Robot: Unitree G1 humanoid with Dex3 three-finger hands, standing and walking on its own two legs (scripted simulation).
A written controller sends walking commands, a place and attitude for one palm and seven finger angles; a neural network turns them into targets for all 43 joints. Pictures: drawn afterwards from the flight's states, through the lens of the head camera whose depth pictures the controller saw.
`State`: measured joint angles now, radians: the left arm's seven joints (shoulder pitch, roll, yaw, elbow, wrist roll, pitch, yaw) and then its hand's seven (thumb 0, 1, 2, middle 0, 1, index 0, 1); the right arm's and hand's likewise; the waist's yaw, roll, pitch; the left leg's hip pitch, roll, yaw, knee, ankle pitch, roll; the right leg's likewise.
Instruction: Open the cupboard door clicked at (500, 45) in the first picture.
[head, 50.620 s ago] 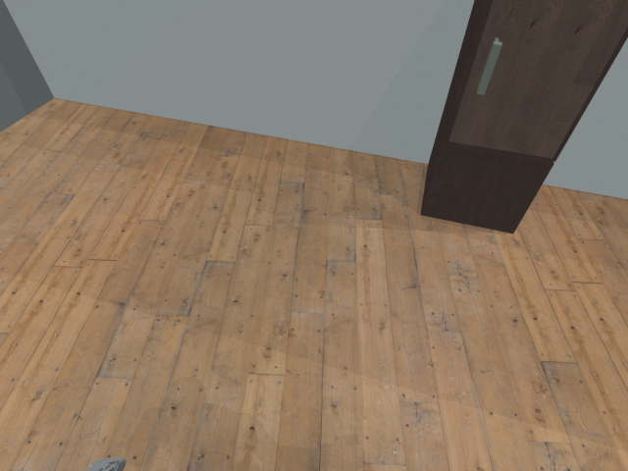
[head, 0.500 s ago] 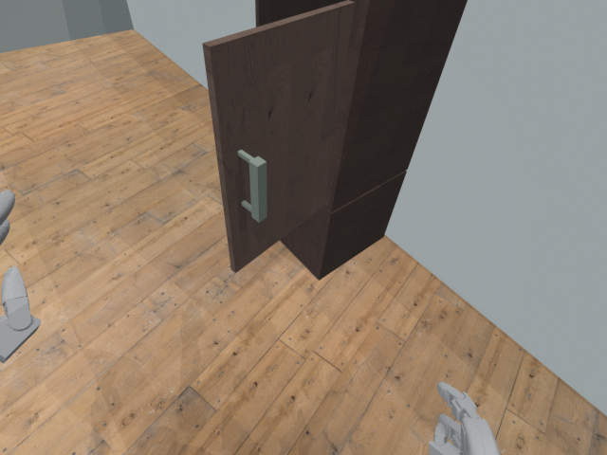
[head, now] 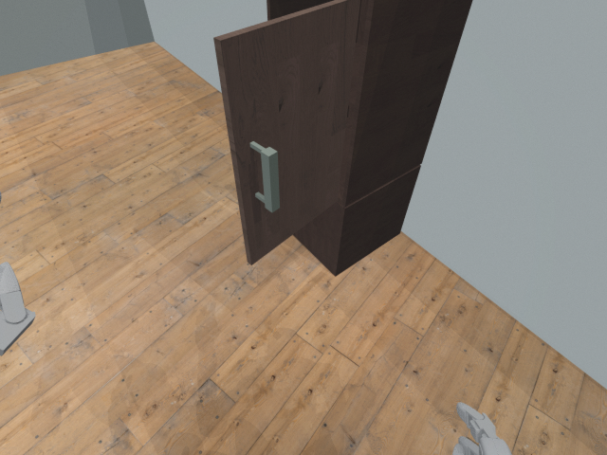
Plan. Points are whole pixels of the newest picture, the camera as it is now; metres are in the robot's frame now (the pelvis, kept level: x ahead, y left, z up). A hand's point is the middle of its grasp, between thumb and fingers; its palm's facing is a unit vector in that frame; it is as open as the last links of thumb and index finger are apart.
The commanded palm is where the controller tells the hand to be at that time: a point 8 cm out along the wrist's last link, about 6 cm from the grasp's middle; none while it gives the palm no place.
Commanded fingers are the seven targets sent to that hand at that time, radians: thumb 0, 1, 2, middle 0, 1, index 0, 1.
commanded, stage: stop stepping back and stand still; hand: left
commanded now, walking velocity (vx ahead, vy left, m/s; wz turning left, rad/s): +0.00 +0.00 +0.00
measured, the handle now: (264, 177) +0.67 +0.11 -0.03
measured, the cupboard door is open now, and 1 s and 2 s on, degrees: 98 98 98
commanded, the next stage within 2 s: let the arm hang, fingers relaxed in 0.04 s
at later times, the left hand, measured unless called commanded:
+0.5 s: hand out of the picture +0.02 +0.20 -0.17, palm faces +0.06 -0.98 -0.19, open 6.9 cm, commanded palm none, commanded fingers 0.00 0.90 0.90 -0.20 -0.30 -0.20 -0.30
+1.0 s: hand out of the picture -0.02 +0.22 -0.16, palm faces +0.03 -0.97 -0.24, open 7.4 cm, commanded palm none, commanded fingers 0.00 0.90 0.90 -0.20 -0.30 -0.20 -0.30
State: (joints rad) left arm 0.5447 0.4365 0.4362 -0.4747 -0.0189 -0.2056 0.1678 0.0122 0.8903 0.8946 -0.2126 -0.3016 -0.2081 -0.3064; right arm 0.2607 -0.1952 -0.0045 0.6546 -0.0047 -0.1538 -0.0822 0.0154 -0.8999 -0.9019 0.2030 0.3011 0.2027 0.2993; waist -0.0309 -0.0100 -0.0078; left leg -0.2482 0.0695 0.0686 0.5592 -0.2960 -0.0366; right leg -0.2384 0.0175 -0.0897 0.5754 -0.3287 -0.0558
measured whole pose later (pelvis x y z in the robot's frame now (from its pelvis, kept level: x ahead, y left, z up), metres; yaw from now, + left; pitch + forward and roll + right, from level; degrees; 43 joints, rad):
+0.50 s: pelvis -0.01 +0.02 +0.01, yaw +3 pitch -1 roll +0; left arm 0.25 0.19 0.02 0.96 0.01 0.04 0.02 -0.02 1.00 0.89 -0.21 -0.30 -0.20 -0.30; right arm 0.21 -0.21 0.00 0.98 -0.03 0.03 -0.02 0.01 -0.90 -0.90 0.20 0.30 0.20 0.30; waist 0.00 -0.04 0.08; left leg -0.24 0.03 0.01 0.50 -0.23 -0.01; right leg -0.20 -0.01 -0.12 0.48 -0.26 -0.03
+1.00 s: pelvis -0.03 +0.03 +0.01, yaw +1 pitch -2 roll +0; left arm 0.23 0.18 0.01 1.14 0.01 0.01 0.02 0.00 0.91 0.89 -0.20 -0.30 -0.20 -0.30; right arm 0.28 -0.16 -0.01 1.14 -0.03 0.01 -0.02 0.01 -0.90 -0.90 0.20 0.30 0.20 0.30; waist -0.01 0.03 0.05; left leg -0.19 0.01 0.04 0.40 -0.17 0.01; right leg -0.18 -0.03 -0.09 0.42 -0.21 -0.01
